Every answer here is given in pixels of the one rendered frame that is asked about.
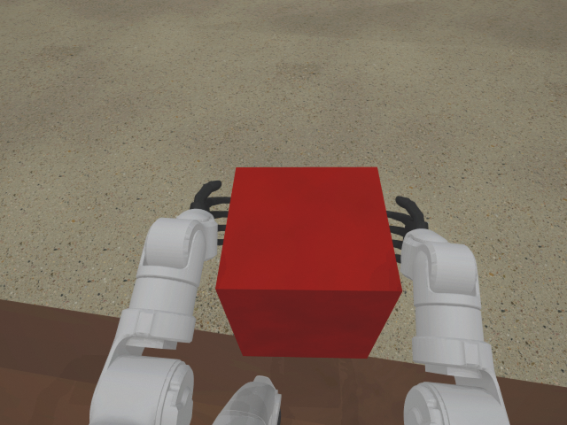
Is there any left robot hand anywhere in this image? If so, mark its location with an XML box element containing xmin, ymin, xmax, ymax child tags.
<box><xmin>190</xmin><ymin>181</ymin><xmax>231</xmax><ymax>245</ymax></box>

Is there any robot right upper arm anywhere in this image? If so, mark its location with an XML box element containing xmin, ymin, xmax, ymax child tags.
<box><xmin>404</xmin><ymin>382</ymin><xmax>509</xmax><ymax>425</ymax></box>

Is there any robot left thigh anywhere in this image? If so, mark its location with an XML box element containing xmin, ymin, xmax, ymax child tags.
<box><xmin>212</xmin><ymin>382</ymin><xmax>282</xmax><ymax>425</ymax></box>

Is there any carton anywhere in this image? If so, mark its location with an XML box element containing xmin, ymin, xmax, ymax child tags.
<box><xmin>215</xmin><ymin>167</ymin><xmax>402</xmax><ymax>359</ymax></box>

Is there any left robot shin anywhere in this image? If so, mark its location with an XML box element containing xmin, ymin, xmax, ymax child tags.
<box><xmin>253</xmin><ymin>375</ymin><xmax>276</xmax><ymax>389</ymax></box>

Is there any robot left forearm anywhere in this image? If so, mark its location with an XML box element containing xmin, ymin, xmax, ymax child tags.
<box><xmin>89</xmin><ymin>209</ymin><xmax>218</xmax><ymax>422</ymax></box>

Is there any right robot hand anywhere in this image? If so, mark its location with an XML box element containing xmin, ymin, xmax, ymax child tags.
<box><xmin>386</xmin><ymin>196</ymin><xmax>429</xmax><ymax>263</ymax></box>

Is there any robot left upper arm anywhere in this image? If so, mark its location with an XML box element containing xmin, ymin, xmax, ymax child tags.
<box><xmin>89</xmin><ymin>354</ymin><xmax>194</xmax><ymax>425</ymax></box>

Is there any robot right forearm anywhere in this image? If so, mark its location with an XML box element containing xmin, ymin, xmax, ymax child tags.
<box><xmin>400</xmin><ymin>228</ymin><xmax>510</xmax><ymax>425</ymax></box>

